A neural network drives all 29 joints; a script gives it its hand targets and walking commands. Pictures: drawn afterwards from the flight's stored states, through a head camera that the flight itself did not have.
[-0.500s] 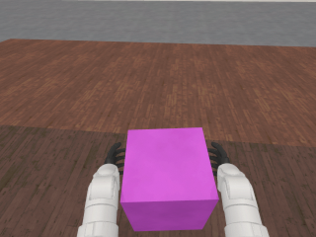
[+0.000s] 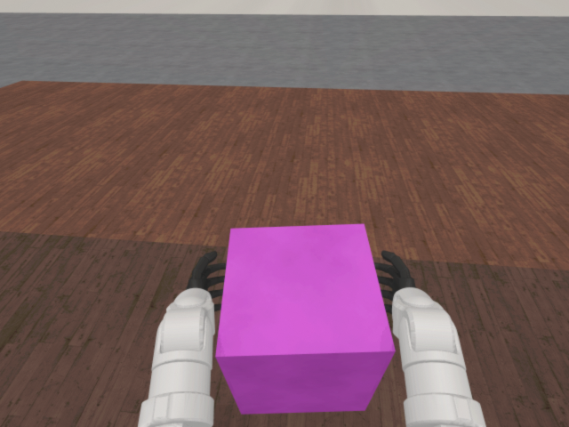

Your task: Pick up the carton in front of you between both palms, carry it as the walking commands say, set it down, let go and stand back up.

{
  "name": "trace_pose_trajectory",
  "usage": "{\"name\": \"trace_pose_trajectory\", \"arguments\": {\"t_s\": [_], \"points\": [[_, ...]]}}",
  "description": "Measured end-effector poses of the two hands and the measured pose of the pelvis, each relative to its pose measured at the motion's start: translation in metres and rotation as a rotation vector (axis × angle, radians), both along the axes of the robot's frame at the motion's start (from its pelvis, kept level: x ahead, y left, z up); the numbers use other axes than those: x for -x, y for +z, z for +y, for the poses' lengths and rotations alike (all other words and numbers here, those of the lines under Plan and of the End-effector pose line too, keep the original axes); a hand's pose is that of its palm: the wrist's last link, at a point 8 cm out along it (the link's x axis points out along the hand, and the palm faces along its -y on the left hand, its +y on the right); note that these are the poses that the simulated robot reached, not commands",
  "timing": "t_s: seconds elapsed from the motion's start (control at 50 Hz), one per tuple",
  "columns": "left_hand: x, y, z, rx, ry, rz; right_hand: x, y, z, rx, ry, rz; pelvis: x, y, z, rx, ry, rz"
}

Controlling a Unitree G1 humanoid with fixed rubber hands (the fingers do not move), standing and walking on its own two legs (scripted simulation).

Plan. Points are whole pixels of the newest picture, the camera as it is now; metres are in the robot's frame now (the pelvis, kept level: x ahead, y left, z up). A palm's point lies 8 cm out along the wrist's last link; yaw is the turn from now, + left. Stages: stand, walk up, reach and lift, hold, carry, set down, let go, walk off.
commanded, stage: hold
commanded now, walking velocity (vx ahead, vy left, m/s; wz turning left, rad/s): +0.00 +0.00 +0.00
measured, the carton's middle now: (300, 322) +0.29 +0.00 -0.03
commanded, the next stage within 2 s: carry in 0.04 s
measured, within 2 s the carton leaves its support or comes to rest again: neither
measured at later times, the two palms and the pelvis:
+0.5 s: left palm (215, 239) +0.39 +0.14 +0.07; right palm (397, 236) +0.39 -0.16 +0.07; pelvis +0.12 -0.01 -0.02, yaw -2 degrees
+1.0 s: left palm (242, 143) +0.67 +0.12 +0.09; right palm (375, 142) +0.68 -0.18 +0.08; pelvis +0.41 -0.04 -0.01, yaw +0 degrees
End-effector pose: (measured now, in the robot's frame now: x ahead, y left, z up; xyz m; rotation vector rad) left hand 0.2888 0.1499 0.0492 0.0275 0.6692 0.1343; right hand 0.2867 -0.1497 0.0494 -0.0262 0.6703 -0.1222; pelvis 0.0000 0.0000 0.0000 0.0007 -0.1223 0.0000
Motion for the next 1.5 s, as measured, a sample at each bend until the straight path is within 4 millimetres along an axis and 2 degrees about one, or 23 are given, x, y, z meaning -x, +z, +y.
{"name": "trace_pose_trajectory", "arguments": {"t_s": [0.16, 0.26, 0.38, 0.48, 0.54, 0.62, 0.72, 0.8, 0.88, 0.94, 1.0, 1.12, 1.2, 1.26, 1.34, 1.42, 1.5], "points": [[-0.010, 0.007, 0.001, 0.011, 0.009, -0.041, -0.011, 0.007, 0.001, -0.007, -0.006, -0.041, -0.007, -0.006, 0.000, -0.001, -0.009, 0.100], [-0.030, 0.017, -0.004, 0.019, 0.006, -0.073, -0.027, 0.016, -0.004, -0.020, -0.026, -0.072, -0.028, -0.014, -0.004, -0.004, -0.023, 0.142], [-0.065, 0.024, -0.019, 0.033, 0.010, -0.023, -0.059, 0.021, -0.019, -0.017, -0.028, -0.023, -0.070, -0.017, -0.015, 0.007, 0.007, 0.187], [-0.095, 0.021, -0.013, 0.055, 0.050, 0.008, -0.100, 0.023, -0.013, -0.055, -0.035, 0.010, -0.111, -0.018, -0.013, -0.032, -0.013, 0.208], [-0.120, 0.023, -0.015, 0.064, 0.045, 0.030, -0.117, 0.021, -0.014, -0.069, -0.062, 0.030, -0.139, -0.014, -0.013, -0.016, -0.044, 0.222], [-0.164, 0.028, -0.033, 0.058, 0.009, 0.053, -0.147, 0.022, -0.032, -0.071, -0.100, 0.051, -0.179, -0.008, -0.021, 0.014, -0.046, 0.229], [-0.224, 0.027, -0.055, 0.051, -0.001, 0.010, -0.208, 0.021, -0.054, -0.084, -0.110, 0.009, -0.235, -0.021, -0.041, 0.025, 0.003, 0.204], [-0.258, 0.027, -0.051, 0.060, 0.052, 0.057, -0.259, 0.027, -0.051, -0.079, -0.066, 0.059, -0.279, -0.010, -0.051, 0.000, 0.021, 0.215], [-0.300, 0.036, -0.042, 0.060, 0.099, 0.055, -0.314, 0.035, -0.042, -0.074, -0.015, 0.059, -0.326, 0.000, -0.053, -0.026, 0.013, 0.222], [-0.340, 0.041, -0.037, 0.057, 0.107, 0.031, -0.355, 0.037, -0.037, -0.076, -0.004, 0.036, -0.366, 0.000, -0.049, -0.036, 0.005, 0.220], [-0.385, 0.036, -0.033, 0.056, 0.094, 0.021, -0.395, 0.030, -0.033, -0.073, -0.012, 0.025, -0.409, -0.007, -0.041, -0.035, 0.001, 0.212], [-0.487, 0.002, -0.025, 0.076, 0.031, 0.039, -0.478, 0.003, -0.025, -0.043, -0.069, 0.038, -0.507, -0.034, -0.019, -0.037, -0.042, 0.168], [-0.539, -0.007, -0.028, 0.066, -0.025, 0.121, -0.515, -0.005, -0.027, -0.045, -0.127, 0.118, -0.552, -0.021, -0.008, -0.019, -0.070, 0.176], [-0.576, 0.000, -0.031, 0.062, -0.059, 0.138, -0.542, 0.003, -0.029, -0.043, -0.157, 0.134, -0.586, -0.007, -0.003, 0.001, -0.078, 0.186], [-0.625, 0.013, -0.031, 0.065, -0.071, 0.106, -0.591, 0.019, -0.029, -0.035, -0.163, 0.102, -0.636, 0.003, -0.004, 0.024, -0.071, 0.196], [-0.675, 0.027, -0.030, 0.070, -0.047, 0.053, -0.649, 0.034, -0.029, -0.032, -0.137, 0.049, -0.690, 0.006, -0.010, 0.032, -0.061, 0.195], [-0.732, 0.039, -0.033, 0.079, -0.008, -0.013, -0.716, 0.046, -0.032, -0.041, -0.103, -0.015, -0.748, -0.002, -0.021, 0.024, -0.051, 0.185]]}}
